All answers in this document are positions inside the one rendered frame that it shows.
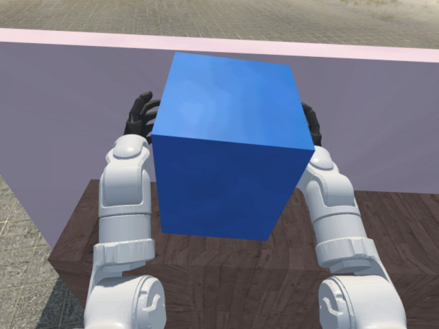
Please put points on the right robot forearm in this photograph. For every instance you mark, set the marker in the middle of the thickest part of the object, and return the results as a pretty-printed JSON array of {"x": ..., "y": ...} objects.
[{"x": 343, "y": 246}]

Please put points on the right robot hand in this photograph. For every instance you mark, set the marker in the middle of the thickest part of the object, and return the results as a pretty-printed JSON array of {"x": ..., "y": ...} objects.
[{"x": 313, "y": 124}]

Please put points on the left robot upper arm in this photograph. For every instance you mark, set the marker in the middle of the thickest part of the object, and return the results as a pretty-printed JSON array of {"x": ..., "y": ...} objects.
[{"x": 127, "y": 302}]

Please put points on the right robot upper arm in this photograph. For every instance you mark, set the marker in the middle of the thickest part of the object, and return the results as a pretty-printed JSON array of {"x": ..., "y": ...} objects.
[{"x": 359, "y": 302}]

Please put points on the left robot forearm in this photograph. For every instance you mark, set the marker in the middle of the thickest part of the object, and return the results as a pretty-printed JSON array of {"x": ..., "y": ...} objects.
[{"x": 125, "y": 241}]

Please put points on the pedestal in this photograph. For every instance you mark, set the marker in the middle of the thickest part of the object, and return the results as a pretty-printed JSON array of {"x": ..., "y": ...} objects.
[{"x": 223, "y": 283}]

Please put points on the left robot hand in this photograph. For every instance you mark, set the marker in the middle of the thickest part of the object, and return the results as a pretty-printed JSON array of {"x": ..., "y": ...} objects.
[{"x": 136, "y": 123}]

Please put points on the carton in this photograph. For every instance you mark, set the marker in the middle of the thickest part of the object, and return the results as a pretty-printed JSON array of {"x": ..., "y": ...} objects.
[{"x": 230, "y": 143}]

